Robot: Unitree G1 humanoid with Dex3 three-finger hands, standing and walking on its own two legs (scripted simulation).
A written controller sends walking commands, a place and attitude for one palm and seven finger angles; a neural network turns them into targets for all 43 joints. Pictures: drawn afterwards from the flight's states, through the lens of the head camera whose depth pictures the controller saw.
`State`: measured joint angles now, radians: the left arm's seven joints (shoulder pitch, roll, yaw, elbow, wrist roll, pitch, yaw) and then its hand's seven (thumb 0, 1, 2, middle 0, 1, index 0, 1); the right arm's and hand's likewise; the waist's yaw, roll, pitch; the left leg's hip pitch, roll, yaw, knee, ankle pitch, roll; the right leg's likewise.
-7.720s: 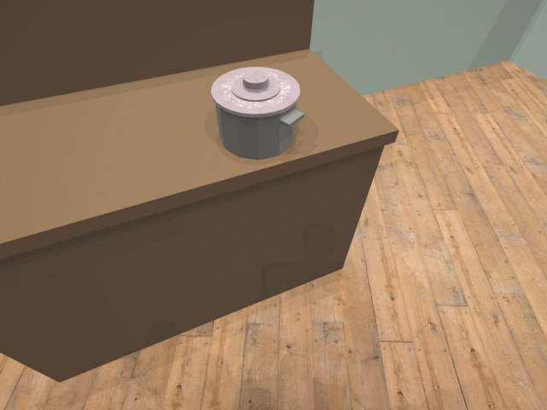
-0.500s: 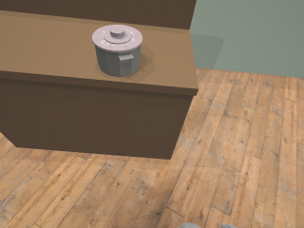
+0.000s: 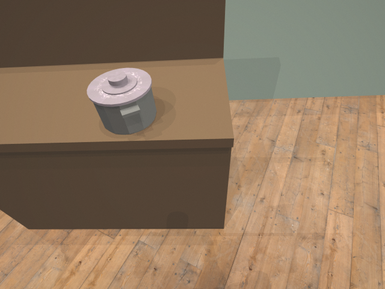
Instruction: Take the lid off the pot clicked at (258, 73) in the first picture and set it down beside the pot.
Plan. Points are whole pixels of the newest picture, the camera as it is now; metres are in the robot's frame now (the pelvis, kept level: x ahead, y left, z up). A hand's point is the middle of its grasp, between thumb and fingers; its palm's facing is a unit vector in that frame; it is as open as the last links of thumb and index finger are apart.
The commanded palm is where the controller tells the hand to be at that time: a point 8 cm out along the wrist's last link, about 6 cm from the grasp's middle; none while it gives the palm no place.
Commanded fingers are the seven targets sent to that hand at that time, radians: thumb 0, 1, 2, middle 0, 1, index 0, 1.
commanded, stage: take the last steps up to it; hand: left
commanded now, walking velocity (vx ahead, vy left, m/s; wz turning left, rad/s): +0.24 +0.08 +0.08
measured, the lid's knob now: (117, 78) +0.65 +0.23 +0.11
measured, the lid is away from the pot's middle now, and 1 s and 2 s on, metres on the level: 0.00 0.00 0.00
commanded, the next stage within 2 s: come to a stop and stand still in 0.26 s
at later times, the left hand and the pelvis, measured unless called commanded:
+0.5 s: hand out of the picture +0.05 +0.21 -0.18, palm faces +0.16 -0.97 -0.18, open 7.4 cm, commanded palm none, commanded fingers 0.00 0.90 0.90 -0.20 -0.30 -0.20 -0.30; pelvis +0.16 +0.07 -0.01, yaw +2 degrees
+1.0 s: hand (112, 280) +0.19 +0.22 -0.16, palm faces -0.03 -0.95 -0.30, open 7.4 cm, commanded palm none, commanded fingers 0.00 0.90 0.90 -0.20 -0.30 -0.20 -0.30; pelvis +0.13 +0.02 -0.01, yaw -1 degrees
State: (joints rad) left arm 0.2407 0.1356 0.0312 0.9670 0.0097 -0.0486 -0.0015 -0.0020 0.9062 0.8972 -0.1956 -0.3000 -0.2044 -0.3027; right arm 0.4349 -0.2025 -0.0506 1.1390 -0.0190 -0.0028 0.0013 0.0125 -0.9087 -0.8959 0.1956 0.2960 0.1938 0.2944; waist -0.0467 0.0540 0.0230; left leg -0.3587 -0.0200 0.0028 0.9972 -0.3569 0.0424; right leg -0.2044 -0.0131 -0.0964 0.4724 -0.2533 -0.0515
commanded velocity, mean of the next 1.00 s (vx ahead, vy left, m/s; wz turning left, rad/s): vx -0.04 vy -0.03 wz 0.02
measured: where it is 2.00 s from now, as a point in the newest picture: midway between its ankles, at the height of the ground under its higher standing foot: outside the picture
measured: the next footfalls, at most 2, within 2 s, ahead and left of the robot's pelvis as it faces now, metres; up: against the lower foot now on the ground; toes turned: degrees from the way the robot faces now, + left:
left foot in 0.40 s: +0.25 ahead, +0.16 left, +0.00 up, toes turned +7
right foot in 0.90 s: +0.16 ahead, -0.09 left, +0.00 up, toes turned -3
